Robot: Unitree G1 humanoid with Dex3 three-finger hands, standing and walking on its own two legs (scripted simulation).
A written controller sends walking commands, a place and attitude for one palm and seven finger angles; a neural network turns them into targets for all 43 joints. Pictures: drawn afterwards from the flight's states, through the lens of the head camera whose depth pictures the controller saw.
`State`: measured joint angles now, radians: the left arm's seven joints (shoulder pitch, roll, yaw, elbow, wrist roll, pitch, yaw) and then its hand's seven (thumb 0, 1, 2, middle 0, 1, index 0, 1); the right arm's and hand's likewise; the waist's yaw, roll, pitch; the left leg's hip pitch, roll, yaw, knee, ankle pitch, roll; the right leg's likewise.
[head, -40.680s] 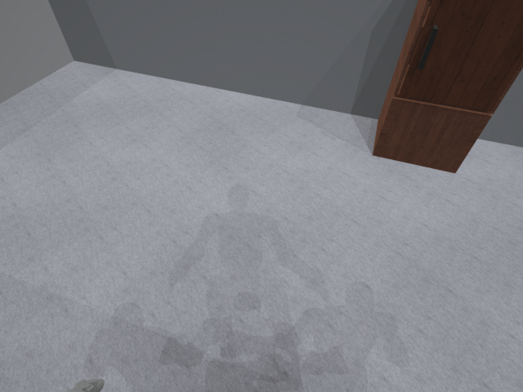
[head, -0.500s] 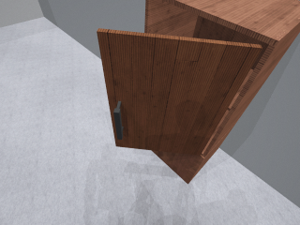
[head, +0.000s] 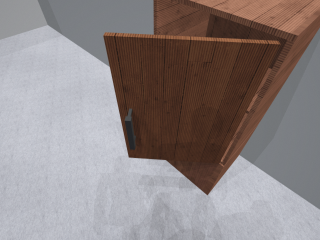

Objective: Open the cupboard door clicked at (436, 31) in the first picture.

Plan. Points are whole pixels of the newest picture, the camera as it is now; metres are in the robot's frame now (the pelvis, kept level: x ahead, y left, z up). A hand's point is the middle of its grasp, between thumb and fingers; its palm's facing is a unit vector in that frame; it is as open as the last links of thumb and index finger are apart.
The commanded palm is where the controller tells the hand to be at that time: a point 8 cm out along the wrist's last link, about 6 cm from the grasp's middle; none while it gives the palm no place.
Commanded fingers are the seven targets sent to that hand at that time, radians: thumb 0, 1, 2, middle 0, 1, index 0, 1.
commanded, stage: look again from close up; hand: left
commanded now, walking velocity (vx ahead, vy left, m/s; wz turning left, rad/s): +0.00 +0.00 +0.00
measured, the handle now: (131, 130) +0.49 +0.13 -0.09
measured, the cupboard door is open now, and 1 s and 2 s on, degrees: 40 40 40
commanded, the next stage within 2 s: shuffle to correct the standing spot in 0.36 s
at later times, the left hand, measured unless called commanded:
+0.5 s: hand out of the picture +0.02 +0.15 -0.17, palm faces -0.04 -0.98 -0.21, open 7.4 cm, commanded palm none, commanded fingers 0.00 0.90 0.90 -0.20 -0.30 -0.20 -0.30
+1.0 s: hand out of the picture +0.02 +0.14 -0.18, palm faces -0.02 -0.98 -0.18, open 7.4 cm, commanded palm none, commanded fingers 0.00 0.90 0.90 -0.20 -0.30 -0.20 -0.30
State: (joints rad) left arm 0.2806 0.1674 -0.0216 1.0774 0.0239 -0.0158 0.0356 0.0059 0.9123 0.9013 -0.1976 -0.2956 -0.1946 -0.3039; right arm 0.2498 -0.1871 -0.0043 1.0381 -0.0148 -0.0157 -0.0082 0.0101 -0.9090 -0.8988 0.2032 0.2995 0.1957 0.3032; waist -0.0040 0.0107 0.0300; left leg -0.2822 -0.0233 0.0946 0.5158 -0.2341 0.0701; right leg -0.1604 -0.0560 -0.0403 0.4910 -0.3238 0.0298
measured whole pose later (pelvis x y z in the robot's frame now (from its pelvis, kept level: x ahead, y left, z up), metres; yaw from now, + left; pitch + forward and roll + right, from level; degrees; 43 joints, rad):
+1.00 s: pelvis -0.03 -0.04 -0.01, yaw -2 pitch -1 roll +0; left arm 0.24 0.19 0.00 1.00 0.02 0.01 0.01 0.01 0.91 0.90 -0.20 -0.30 -0.20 -0.30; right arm 0.23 -0.17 -0.03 1.04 -0.02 0.01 -0.01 0.01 -0.91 -0.90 0.20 0.30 0.19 0.30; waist 0.01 -0.03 0.04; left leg -0.30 0.01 0.05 0.58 -0.26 0.02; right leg -0.25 0.01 -0.04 0.58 -0.32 -0.02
